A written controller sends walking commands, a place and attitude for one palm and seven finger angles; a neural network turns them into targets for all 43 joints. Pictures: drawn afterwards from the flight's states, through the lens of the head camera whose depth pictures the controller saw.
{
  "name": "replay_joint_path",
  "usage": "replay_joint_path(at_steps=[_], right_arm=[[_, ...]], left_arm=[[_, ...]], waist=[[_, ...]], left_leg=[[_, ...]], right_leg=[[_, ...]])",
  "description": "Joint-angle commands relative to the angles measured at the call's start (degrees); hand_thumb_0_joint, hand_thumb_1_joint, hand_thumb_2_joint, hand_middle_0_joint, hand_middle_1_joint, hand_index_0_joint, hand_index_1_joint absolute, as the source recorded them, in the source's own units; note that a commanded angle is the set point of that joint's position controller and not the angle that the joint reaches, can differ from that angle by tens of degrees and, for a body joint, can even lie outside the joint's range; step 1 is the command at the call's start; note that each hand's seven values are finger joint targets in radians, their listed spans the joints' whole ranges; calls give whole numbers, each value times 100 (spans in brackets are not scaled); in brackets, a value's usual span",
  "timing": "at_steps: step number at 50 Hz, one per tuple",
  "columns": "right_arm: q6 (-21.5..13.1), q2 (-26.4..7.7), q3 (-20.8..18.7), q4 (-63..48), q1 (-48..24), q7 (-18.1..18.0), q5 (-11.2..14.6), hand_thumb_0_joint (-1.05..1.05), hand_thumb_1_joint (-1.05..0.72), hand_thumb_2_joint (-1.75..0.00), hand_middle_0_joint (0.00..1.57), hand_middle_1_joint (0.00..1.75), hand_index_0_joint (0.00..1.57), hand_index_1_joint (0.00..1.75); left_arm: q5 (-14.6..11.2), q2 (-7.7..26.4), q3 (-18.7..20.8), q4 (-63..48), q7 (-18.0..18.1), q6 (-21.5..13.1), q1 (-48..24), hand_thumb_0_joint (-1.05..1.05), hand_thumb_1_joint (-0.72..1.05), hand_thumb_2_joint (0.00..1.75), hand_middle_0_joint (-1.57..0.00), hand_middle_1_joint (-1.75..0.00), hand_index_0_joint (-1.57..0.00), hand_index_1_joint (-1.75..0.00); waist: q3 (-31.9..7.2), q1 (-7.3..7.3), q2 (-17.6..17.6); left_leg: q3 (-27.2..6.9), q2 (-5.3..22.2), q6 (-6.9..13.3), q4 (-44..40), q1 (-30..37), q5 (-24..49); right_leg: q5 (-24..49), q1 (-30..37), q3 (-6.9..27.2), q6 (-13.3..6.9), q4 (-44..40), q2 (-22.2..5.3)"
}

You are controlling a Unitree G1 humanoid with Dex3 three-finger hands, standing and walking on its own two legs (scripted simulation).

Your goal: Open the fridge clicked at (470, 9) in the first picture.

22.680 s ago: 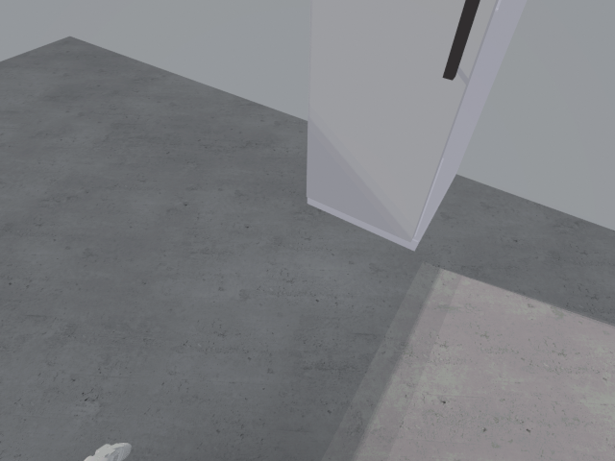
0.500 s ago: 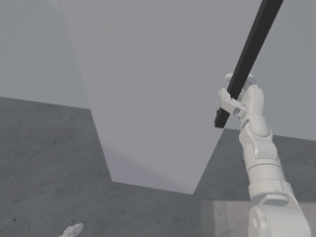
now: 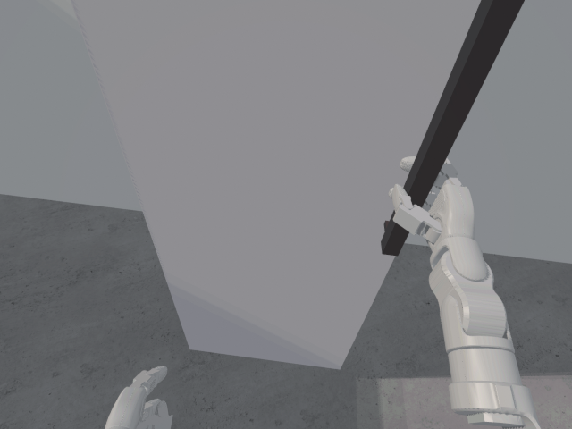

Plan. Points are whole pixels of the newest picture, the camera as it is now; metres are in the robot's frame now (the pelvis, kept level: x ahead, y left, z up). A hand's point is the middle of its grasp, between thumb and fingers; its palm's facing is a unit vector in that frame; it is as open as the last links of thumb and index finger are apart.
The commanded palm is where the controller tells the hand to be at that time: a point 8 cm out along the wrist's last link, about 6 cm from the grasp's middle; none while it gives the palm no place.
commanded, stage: pull the door a little, standing still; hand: right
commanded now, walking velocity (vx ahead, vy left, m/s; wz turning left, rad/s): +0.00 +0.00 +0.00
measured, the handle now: (436, 127) +0.44 -0.14 +0.25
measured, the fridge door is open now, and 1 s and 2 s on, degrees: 0 11 51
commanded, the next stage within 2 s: walk backward, drawing the door open in 0.12 s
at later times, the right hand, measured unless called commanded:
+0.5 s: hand (403, 234) +0.34 -0.11 +0.15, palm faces +0.10 +0.97 -0.23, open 6.9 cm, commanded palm +0.30 -0.16 +0.15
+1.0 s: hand (391, 259) +0.30 -0.09 +0.14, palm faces +0.28 +0.94 -0.21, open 6.9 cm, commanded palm +0.26 -0.13 +0.15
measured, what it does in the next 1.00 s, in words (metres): steps to the left: left foot, then right foot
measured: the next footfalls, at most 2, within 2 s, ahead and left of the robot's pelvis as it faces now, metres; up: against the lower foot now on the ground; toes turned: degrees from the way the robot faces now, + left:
left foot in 0.50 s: +0.07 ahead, +0.08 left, +0.00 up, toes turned +6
right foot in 0.82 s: +0.15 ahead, -0.05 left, +0.00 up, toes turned -6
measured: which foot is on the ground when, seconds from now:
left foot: down 0.00-0.38, up 0.40-0.48, down 0.50-0.84, up 0.86-1.00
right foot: down 0.00-0.52, up 0.54-0.80, down 0.82-1.00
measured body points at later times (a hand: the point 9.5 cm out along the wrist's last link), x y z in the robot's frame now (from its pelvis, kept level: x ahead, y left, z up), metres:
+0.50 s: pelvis +0.07 +0.02 +0.01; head +0.11 +0.07 +0.46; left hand +0.26 +0.24 -0.09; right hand +0.33 -0.16 +0.16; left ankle +0.04 +0.08 -0.73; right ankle +0.00 -0.14 -0.71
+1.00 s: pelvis +0.06 +0.09 +0.00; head +0.10 +0.10 +0.45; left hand +0.26 +0.28 -0.10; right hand +0.28 -0.14 +0.16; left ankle +0.10 +0.22 -0.69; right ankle +0.11 -0.05 -0.74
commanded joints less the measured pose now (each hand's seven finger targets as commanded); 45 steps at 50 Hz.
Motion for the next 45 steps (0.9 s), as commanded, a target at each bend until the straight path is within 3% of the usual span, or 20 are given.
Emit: replay_joint_path(at_steps=[1,11,12,15,17,18,20,22,24,26,27,28,31,35,39,40,41,42,43,45], right_arm=[[-316,-628,33,-2320,-349,327,74,0,-90,-90,45,140,45,140],[0,-555,205,-5178,2856,327,145,0,-90,-90,45,140,45,140],[-691,-1724,-51,-4940,356,20,-442,0,-90,-90,45,140,45,140],[-1237,-956,384,-4451,1860,-85,-527,0,-90,-90,45,140,45,140],[-1421,-1008,346,-4866,2129,-141,-488,0,-90,-90,45,140,45,140],[-1470,-834,483,-5075,2314,-164,-491,0,-90,-90,45,140,45,140],[-1481,-735,507,-5130,2559,-240,-578,0,-90,-90,45,140,45,140],[-1540,-874,339,-5288,2855,-342,-582,0,-90,-90,45,140,45,140],[-1625,-1091,96,-5496,3193,-355,-567,0,-90,-90,45,140,45,140],[-1679,-1265,-252,-4971,3938,-364,-525,0,-90,-90,45,140,45,140],[-1767,-1252,-353,-4662,4117,-362,-565,0,-90,-90,45,140,45,140],[-1876,-1165,-341,-4464,4158,-350,-645,0,-90,-90,45,140,45,140],[-2114,-1031,-240,-4868,3650,-366,-777,0,-90,-90,45,140,45,140],[-2267,-939,-105,-5363,3424,-445,-785,0,-90,-90,45,140,45,140],[-2388,-1030,-19,-5598,3458,-546,-715,0,-90,-90,45,140,45,140],[-2452,-1092,34,-5743,3379,-568,-644,0,-90,-90,45,140,45,140],[-2467,-1028,90,-5773,3382,-611,-622,0,-90,-90,45,140,45,140],[-2513,-977,9,-5638,3438,-656,-781,0,-90,-90,45,140,45,140],[-2358,-1173,-98,-5703,3450,-638,-870,0,-90,-90,45,140,45,140],[-2243,-1211,-202,-5980,3310,-599,-838,0,-90,-90,45,140,45,140]], left_arm=[[18,611,209,-1098,18,-219,-640,0,90,90,-20,-30,-20,-30],[-4,458,115,-1526,-203,-187,-952,0,90,90,-20,-30,-20,-30],[78,707,49,-1351,50,-112,-901,0,90,90,-20,-30,-20,-30],[191,594,113,-1308,182,-10,-754,0,90,90,-20,-30,-20,-30],[186,635,156,-1328,179,-5,-652,0,90,90,-20,-30,-20,-30],[226,586,170,-1372,114,-30,-652,0,90,90,-20,-30,-20,-30],[369,511,191,-1344,8,-120,-698,0,90,90,-20,-30,-20,-30],[314,452,189,-1383,4,-161,-665,0,90,90,-20,-30,-20,-30],[261,378,110,-1570,72,-137,-802,0,90,90,-20,-30,-20,-30],[249,314,96,-1750,256,-188,-982,0,90,90,-20,-30,-20,-30],[200,187,47,-1711,295,-285,-962,0,90,90,-20,-30,-20,-30],[255,149,-5,-1629,322,-386,-861,0,90,90,-20,-30,-20,-30],[299,96,-18,-1336,329,-458,-822,0,90,90,-20,-30,-20,-30],[305,90,-35,-1339,390,-402,-968,0,90,90,-20,-30,-20,-30],[252,215,1,-1250,418,-405,-839,0,90,90,-20,-30,-20,-30],[212,353,63,-1250,414,-398,-751,0,90,90,-20,-30,-20,-30],[202,518,154,-1267,336,-461,-712,0,90,90,-20,-30,-20,-30],[327,371,218,-1189,185,-586,-704,0,90,90,-20,-30,-20,-30],[376,281,203,-1170,126,-699,-928,0,90,90,-20,-30,-20,-30],[356,210,242,-928,164,-843,-1033,0,90,90,-20,-30,-20,-30]], waist=[[-1793,-444,608],[-1333,-553,284],[-615,-57,306],[-984,-54,198],[-1147,51,-569],[-1103,48,-1111],[-672,23,-1438],[-752,29,-1100],[-870,-73,-451],[-718,-296,1026],[-652,-468,1943],[-663,-481,2224],[-935,-302,1338],[-901,-295,994],[-801,-82,643],[-1057,39,244],[-1343,-27,-754],[-1148,-93,-731],[-878,-32,-559],[-618,-188,-410]], left_leg=[[164,14,-118,101,671,5128],[259,47,-95,78,620,5089],[-111,253,-323,-220,-238,5413],[289,197,-299,368,31,5700],[413,-166,-386,1256,-900,4015],[388,-396,-382,1529,-1691,1920],[261,-371,-223,1085,-2307,-257],[331,-317,-172,126,-2026,477],[309,-130,-196,-736,-402,3184],[-300,1049,32,-22,1780,8202],[-433,1413,-262,251,1965,9460],[-416,1545,-593,381,1849,9700],[-162,1450,-323,509,1723,8393],[-43,1385,-12,147,992,6712],[455,805,-621,883,393,6651],[541,402,-1005,2013,-399,5596],[215,-104,-959,3857,-1798,1092],[-486,-436,-611,4944,-2266,-1586],[-809,-326,-289,4919,-2454,-1518],[-905,108,-265,3860,-2462,-1116]], right_leg=[[3364,1295,23,-322,180,233],[3706,1182,55,-284,46,80],[3622,1189,-158,-406,493,-3],[4075,1280,20,-394,469,15],[6151,2433,356,-549,181,-255],[7336,3153,663,-655,78,-518],[7562,3344,970,-681,35,-859],[7095,3441,679,-476,320,-706],[5611,2164,344,-280,672,-366],[179,-876,-47,-72,1562,461],[-1460,-1640,87,-202,2488,711],[-1647,-1882,333,-285,3011,699],[-1094,-1723,208,-151,2817,506],[-343,-862,-135,-141,1713,462],[1126,556,-287,-291,-162,419],[3725,1692,529,-698,-518,-337],[6496,2797,2399,-1562,-592,-1691],[7409,2675,2940,-1849,-463,-2172],[6585,1921,3133,-1670,-476,-2121],[4855,1450,2735,-1438,-472,-1908]])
